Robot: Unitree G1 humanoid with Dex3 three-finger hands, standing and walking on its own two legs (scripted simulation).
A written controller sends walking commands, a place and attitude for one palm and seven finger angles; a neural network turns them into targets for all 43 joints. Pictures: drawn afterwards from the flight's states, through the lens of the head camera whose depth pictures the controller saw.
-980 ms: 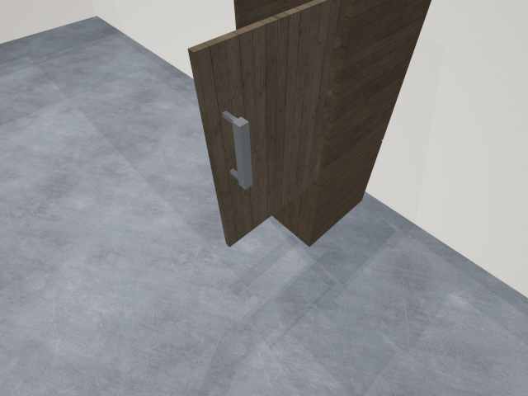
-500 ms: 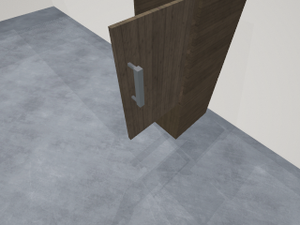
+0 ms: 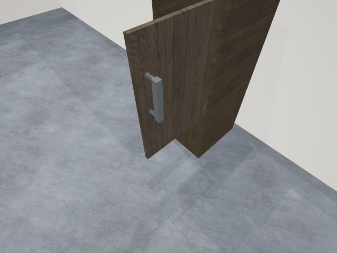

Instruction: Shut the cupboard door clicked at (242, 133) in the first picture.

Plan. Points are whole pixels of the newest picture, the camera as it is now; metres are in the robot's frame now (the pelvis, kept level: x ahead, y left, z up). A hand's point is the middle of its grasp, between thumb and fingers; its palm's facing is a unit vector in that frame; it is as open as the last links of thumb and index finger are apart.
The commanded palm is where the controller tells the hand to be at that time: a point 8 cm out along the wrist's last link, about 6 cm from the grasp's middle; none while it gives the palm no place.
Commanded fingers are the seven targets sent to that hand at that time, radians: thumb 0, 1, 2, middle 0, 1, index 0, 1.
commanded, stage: walk to a spot facing it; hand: left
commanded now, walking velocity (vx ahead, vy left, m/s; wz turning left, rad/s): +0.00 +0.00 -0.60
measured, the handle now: (154, 98) +0.56 +0.09 +0.02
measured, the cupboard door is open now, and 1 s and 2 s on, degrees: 90 90 90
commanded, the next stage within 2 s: none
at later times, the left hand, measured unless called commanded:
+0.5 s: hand out of the picture +0.08 +0.17 -0.18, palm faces -0.14 -0.94 -0.30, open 7.4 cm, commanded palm none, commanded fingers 0.00 0.90 0.90 -0.20 -0.30 -0.20 -0.30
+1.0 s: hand (115, 250) +0.16 +0.16 -0.18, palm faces -0.40 -0.89 -0.24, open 7.4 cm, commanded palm none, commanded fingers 0.00 0.90 0.90 -0.20 -0.30 -0.20 -0.30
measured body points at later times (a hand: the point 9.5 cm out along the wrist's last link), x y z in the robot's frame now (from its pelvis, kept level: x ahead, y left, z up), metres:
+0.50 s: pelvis -0.02 -0.03 -0.02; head +0.03 -0.07 +0.42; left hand +0.08 +0.22 -0.16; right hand -0.02 -0.28 -0.19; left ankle -0.04 +0.13 -0.70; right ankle -0.04 -0.10 -0.75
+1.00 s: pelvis -0.01 +0.00 -0.01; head +0.06 -0.01 +0.43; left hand +0.18 +0.21 -0.16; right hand -0.01 -0.27 -0.14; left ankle +0.05 +0.13 -0.75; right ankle -0.08 -0.10 -0.68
